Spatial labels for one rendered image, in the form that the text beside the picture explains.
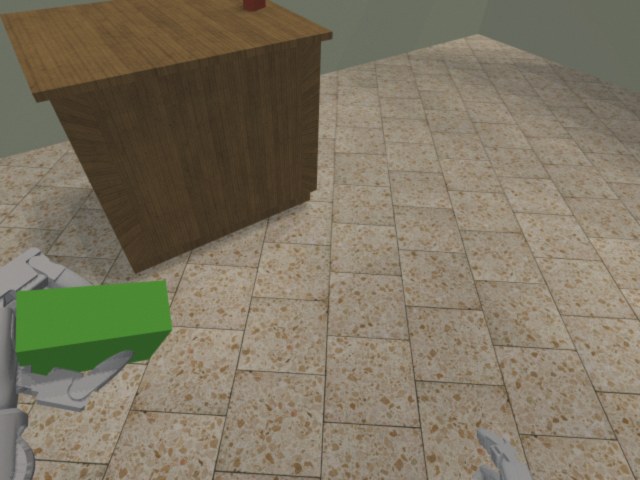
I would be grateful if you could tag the left robot forearm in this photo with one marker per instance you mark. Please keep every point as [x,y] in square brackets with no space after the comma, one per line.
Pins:
[17,460]

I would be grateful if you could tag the left robot hand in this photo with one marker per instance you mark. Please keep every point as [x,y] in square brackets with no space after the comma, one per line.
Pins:
[61,388]

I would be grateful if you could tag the right robot hand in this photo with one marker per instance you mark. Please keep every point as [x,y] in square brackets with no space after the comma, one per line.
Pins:
[504,456]

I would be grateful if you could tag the table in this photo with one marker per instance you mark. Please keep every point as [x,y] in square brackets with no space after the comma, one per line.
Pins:
[192,119]

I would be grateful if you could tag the sponge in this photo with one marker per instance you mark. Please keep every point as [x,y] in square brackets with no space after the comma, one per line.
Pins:
[77,328]

